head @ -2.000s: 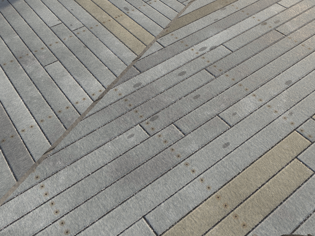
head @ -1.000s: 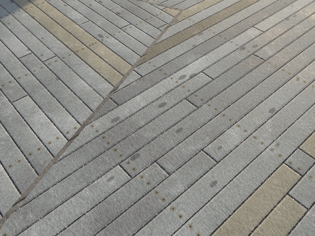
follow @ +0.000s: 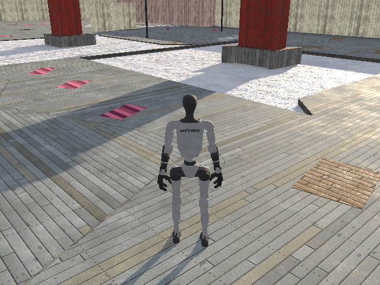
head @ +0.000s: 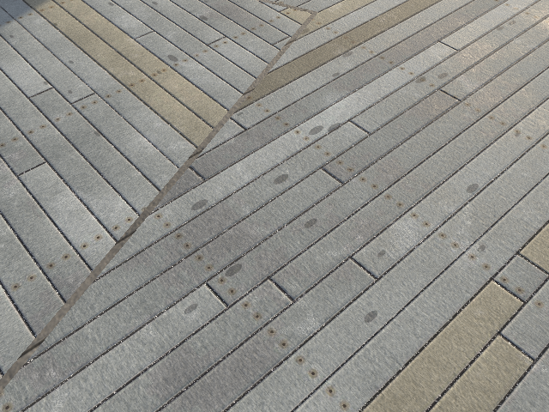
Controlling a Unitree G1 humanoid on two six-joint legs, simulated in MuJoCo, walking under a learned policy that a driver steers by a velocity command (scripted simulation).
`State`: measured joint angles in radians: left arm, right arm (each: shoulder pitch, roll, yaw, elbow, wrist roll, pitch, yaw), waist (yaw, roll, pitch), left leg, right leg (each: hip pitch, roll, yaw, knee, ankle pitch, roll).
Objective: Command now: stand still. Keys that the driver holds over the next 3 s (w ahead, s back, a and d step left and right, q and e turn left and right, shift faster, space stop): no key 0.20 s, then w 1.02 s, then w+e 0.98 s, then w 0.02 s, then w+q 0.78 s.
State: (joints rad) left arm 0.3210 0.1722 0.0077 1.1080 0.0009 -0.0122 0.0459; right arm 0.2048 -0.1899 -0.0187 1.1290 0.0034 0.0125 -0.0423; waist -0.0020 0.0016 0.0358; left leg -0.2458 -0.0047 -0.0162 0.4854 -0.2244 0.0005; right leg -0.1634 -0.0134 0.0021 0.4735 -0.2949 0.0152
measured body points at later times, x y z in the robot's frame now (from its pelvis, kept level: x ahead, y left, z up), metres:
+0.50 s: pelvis +0.06 +0.01 -0.01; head +0.06 +0.02 +0.44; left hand -0.01 +0.25 -0.17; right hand +0.07 -0.23 -0.16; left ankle +0.04 +0.11 -0.74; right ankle -0.03 -0.13 -0.74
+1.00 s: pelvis +0.31 -0.03 -0.02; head +0.35 -0.03 +0.42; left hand +0.52 +0.21 -0.12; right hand +0.24 -0.28 -0.17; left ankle +0.09 +0.11 -0.66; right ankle +0.43 -0.11 -0.74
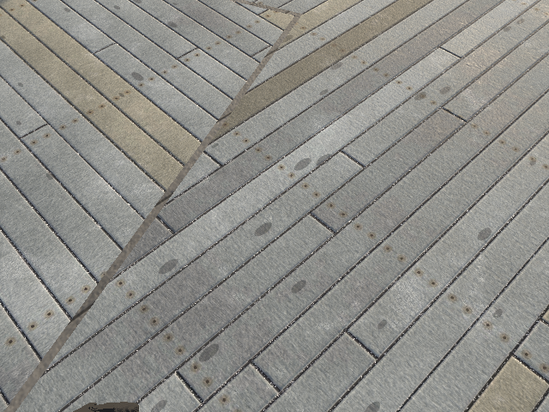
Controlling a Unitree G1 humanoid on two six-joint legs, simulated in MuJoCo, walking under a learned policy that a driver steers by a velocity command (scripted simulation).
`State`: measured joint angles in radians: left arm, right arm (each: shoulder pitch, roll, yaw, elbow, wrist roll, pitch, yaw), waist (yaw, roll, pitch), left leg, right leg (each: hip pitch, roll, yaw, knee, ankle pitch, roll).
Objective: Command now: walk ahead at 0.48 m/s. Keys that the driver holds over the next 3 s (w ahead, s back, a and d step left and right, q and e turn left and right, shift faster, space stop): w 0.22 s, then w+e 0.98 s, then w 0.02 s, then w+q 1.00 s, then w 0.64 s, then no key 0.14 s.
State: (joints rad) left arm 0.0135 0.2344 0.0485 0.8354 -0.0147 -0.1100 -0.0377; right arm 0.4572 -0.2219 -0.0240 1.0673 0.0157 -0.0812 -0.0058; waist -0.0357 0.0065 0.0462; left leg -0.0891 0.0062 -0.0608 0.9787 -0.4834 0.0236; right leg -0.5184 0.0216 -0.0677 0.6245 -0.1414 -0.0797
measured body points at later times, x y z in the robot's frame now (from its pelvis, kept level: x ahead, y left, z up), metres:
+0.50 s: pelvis +0.29 +0.04 +0.01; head +0.32 +0.05 +0.46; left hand +0.25 +0.31 -0.13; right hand +0.48 -0.21 -0.08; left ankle +0.42 +0.15 -0.72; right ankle +0.12 -0.08 -0.71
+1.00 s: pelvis +0.54 -0.02 +0.01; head +0.57 -0.04 +0.46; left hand +0.82 +0.11 -0.08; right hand +0.43 -0.28 -0.13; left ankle +0.42 +0.15 -0.71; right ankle +0.63 -0.17 -0.70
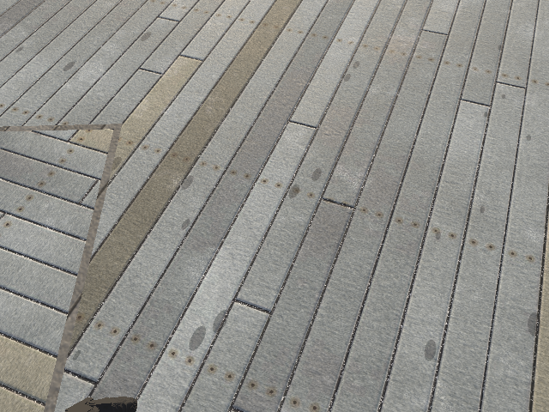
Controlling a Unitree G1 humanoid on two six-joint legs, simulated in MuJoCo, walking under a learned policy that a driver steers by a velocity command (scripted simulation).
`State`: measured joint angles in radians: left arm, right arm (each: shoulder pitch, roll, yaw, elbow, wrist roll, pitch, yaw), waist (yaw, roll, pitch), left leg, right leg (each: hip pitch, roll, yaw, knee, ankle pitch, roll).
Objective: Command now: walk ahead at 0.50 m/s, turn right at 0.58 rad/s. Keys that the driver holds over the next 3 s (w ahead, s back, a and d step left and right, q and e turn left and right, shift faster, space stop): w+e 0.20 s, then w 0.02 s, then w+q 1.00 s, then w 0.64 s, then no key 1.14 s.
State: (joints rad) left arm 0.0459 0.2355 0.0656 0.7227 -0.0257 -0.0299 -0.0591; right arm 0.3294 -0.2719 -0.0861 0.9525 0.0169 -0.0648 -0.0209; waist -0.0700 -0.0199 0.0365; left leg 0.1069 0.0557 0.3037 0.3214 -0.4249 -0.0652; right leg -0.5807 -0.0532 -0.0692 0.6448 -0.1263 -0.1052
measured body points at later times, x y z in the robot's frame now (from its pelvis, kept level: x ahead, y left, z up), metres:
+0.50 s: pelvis +0.28 -0.03 +0.01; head +0.31 -0.04 +0.46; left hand +0.36 +0.25 -0.10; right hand +0.45 -0.28 -0.09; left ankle +0.49 +0.08 -0.69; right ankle +0.14 -0.09 -0.72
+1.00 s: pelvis +0.58 -0.02 +0.02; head +0.61 -0.01 +0.47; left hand +0.77 +0.25 -0.06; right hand +0.66 -0.30 -0.09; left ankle +0.49 +0.06 -0.72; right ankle +0.77 -0.15 -0.69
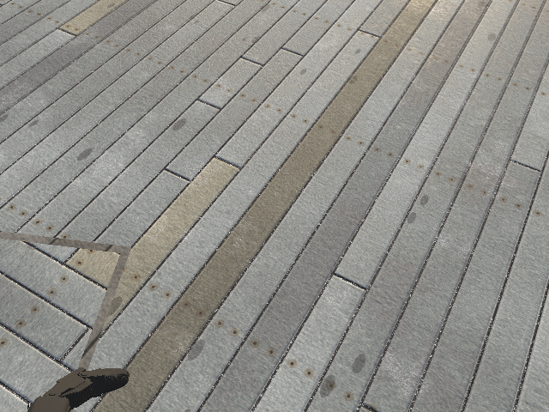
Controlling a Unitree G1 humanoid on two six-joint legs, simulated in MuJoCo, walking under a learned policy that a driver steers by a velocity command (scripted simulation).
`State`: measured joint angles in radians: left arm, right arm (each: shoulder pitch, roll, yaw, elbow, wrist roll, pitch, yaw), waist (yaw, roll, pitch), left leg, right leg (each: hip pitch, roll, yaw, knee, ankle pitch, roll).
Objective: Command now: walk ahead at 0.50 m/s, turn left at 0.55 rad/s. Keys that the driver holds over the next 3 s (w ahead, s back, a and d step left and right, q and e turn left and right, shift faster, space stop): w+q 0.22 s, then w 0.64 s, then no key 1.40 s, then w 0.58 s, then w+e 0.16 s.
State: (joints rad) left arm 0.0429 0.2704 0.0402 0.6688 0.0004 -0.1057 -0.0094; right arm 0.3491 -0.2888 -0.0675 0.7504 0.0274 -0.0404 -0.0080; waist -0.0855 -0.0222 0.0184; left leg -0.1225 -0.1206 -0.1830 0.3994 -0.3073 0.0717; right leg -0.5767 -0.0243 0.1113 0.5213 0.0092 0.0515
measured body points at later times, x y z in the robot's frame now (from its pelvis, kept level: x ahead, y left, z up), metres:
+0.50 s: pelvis +0.26 +0.00 +0.00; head +0.29 +0.01 +0.45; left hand +0.18 +0.28 -0.13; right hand +0.54 -0.16 -0.08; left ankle +0.38 +0.18 -0.71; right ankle +0.17 -0.14 -0.74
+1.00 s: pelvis +0.51 +0.09 +0.00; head +0.53 +0.10 +0.45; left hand +0.65 +0.37 -0.09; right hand +0.60 -0.18 -0.12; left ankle +0.39 +0.17 -0.74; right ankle +0.72 +0.00 -0.71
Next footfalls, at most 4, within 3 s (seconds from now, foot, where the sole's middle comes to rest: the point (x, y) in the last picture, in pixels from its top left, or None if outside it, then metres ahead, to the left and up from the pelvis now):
0.06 right None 0.21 -0.14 -0.78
0.56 left None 0.43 0.18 -0.78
1.06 right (249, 303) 0.75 0.02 -0.78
1.38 left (159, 348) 0.64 0.25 -0.78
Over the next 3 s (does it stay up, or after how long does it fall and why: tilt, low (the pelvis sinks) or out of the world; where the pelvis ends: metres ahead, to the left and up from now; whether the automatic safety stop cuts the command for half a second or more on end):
stays up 0.92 0.20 -0.03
